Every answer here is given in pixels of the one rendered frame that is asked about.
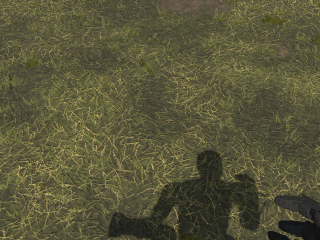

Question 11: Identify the right robot hand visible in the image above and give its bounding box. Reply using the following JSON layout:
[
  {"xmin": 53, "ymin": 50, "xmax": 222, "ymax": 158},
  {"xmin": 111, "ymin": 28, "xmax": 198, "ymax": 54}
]
[{"xmin": 267, "ymin": 195, "xmax": 320, "ymax": 240}]

